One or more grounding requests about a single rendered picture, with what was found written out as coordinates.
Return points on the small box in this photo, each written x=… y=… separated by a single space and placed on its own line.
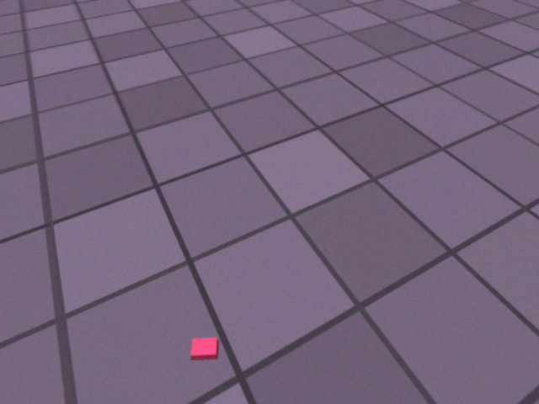
x=204 y=348

